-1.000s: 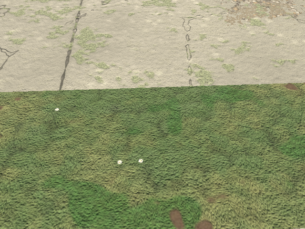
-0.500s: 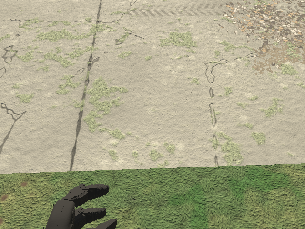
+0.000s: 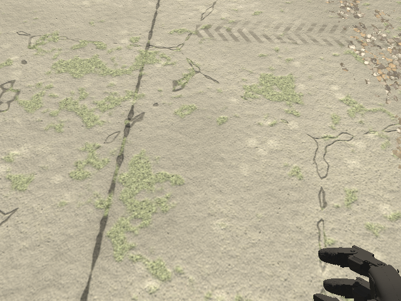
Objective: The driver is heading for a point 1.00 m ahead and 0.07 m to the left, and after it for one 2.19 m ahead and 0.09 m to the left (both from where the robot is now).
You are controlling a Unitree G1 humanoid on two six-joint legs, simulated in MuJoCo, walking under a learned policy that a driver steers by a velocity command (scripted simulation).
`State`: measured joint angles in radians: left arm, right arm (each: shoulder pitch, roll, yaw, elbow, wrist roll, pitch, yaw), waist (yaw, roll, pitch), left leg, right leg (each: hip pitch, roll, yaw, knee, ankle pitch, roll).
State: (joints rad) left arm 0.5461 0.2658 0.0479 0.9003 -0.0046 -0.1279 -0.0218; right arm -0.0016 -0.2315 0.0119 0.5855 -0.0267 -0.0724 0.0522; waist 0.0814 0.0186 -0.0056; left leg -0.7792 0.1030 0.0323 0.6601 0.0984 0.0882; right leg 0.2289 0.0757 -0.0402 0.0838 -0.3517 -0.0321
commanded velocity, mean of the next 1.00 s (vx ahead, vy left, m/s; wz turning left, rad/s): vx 1.00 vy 0.00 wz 0.10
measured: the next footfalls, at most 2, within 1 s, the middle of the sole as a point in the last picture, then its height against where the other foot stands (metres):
left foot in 0.08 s outside the picture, level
right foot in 0.54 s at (243, 218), level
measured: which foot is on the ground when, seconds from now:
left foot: up 0.00-0.06, down 0.08-0.56, up 0.58-0.98, down 1.00-1.00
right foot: down 0.00-0.06, up 0.08-0.52, down 0.54-1.00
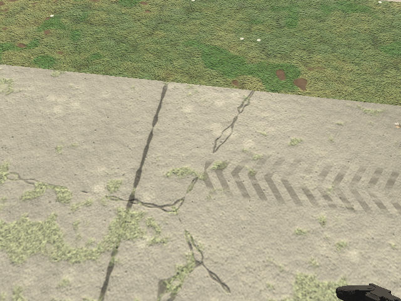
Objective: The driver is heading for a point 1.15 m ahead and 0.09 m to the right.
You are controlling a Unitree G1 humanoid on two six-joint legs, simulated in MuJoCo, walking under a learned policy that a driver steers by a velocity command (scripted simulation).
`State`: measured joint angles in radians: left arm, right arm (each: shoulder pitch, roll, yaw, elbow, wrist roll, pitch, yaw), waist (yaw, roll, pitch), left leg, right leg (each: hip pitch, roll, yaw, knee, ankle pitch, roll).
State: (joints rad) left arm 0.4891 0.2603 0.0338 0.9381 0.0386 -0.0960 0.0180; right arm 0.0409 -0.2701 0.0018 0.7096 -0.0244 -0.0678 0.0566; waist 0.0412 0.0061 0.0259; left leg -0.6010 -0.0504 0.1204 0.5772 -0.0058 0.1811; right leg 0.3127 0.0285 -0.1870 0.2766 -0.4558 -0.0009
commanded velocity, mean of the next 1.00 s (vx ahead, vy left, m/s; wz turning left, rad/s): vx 0.98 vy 0.00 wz -0.37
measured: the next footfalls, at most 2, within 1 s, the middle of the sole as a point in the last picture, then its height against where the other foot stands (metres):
right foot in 0.46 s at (223, 232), level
left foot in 0.86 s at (191, 136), level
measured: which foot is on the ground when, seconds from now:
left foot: down 0.00-0.48, up 0.50-0.84, down 0.86-1.00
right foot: down 0.00-0.02, up 0.04-0.44, down 0.46-0.88, up 0.90-1.00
